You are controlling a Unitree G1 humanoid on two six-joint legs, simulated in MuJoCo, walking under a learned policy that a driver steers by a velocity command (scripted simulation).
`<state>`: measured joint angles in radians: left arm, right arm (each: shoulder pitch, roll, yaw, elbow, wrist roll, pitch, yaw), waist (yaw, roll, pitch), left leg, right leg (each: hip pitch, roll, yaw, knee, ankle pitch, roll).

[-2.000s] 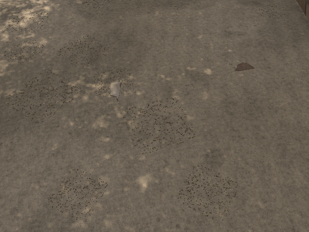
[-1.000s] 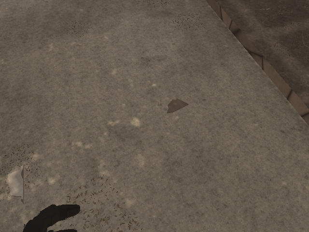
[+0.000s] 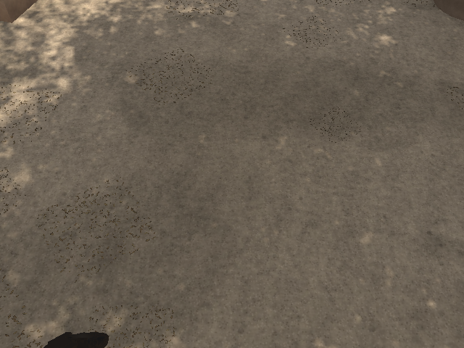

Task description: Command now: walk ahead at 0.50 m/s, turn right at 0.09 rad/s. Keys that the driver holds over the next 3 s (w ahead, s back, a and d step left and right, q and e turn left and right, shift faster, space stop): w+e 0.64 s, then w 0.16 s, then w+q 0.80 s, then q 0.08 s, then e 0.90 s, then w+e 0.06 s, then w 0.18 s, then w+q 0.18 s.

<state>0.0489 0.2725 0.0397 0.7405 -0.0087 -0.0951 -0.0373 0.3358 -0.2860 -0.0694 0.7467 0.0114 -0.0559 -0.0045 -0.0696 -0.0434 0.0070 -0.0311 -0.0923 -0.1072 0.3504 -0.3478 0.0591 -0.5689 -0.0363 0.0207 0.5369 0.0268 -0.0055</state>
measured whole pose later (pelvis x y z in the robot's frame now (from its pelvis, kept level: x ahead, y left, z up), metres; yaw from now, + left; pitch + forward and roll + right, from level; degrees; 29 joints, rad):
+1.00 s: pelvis +0.53 -0.13 +0.00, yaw -22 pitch +2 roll +2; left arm 0.03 0.27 0.03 0.64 -0.01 -0.07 -0.03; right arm 0.42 -0.29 -0.07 0.86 0.03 -0.07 0.01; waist -0.13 -0.03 0.03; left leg -0.02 -0.01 0.00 0.31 -0.32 -0.01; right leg -0.53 -0.05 0.05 0.54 -0.06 0.00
